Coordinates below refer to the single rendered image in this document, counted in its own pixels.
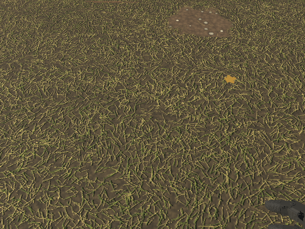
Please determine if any right robot hand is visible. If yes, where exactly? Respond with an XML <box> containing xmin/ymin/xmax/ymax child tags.
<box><xmin>265</xmin><ymin>199</ymin><xmax>305</xmax><ymax>229</ymax></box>

